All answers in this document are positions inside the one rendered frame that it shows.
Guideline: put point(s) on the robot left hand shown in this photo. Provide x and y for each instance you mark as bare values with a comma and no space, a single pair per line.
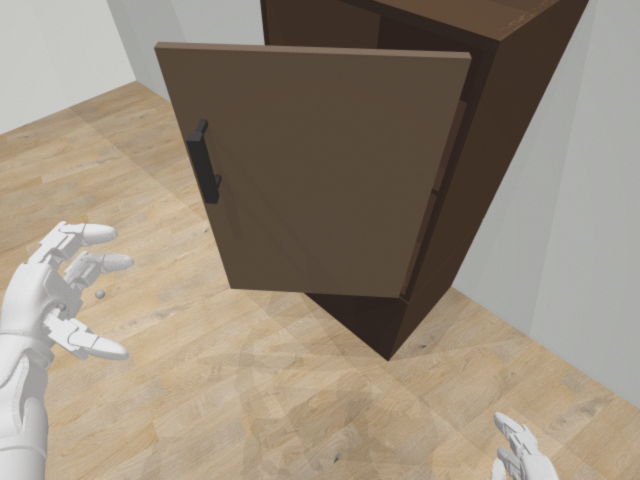
36,288

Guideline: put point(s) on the left robot forearm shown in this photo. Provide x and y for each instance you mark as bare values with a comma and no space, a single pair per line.
24,362

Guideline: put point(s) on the handle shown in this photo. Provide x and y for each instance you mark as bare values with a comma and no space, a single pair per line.
209,183

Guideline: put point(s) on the cupboard door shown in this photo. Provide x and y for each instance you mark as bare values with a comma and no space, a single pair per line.
327,157

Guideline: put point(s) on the robot right hand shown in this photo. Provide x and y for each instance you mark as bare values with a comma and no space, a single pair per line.
532,465

